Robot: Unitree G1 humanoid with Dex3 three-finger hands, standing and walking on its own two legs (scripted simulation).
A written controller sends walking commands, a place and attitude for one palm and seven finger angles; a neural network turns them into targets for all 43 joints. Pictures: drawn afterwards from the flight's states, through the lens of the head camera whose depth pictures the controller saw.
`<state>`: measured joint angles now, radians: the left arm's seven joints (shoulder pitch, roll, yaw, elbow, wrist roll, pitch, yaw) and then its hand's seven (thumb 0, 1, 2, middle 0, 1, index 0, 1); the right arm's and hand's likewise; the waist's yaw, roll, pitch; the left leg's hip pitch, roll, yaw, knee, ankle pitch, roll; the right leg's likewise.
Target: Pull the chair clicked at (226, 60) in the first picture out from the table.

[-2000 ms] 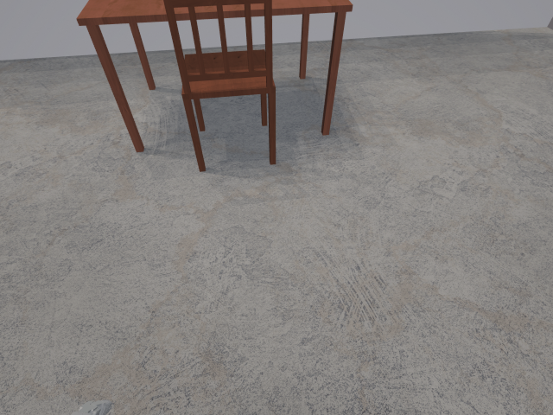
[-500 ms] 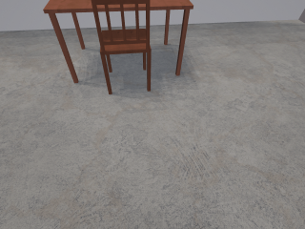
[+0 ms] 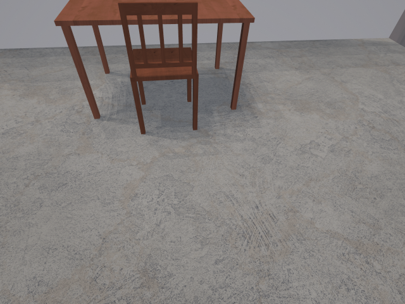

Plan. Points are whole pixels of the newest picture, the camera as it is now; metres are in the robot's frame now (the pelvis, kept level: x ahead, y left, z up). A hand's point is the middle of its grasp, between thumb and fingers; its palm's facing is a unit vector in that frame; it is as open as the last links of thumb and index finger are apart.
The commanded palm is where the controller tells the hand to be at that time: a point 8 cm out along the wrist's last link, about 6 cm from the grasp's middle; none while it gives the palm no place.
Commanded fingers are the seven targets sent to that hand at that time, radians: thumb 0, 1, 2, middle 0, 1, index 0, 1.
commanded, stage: walk to a spot facing it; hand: left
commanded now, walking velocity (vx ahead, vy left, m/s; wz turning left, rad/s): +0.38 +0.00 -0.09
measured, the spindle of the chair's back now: (161, 40) +1.43 +0.32 -0.08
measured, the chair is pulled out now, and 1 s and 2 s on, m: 0.00 0.00 0.00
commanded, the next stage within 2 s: turn to face it in 1.40 s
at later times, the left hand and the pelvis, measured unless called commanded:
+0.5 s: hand (153, 238) +0.32 +0.16 -0.18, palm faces -0.06 -0.97 -0.22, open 7.3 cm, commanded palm none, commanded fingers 0.00 0.90 0.90 -0.20 -0.30 -0.20 -0.30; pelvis +0.18 -0.03 -0.02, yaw -3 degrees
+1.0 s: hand (144, 220) +0.37 +0.19 -0.18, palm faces +0.04 -0.99 -0.14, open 7.4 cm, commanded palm none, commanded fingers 0.00 0.90 0.90 -0.20 -0.30 -0.20 -0.30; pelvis +0.40 +0.02 +0.01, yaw -2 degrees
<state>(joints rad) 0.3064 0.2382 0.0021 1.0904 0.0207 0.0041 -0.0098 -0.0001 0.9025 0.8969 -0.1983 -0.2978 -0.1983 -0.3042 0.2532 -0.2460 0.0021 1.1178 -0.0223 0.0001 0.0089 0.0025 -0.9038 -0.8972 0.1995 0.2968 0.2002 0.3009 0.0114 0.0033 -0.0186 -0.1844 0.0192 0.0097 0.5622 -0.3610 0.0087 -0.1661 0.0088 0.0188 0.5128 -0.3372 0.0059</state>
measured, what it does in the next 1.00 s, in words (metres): walks ahead: right foot, then left foot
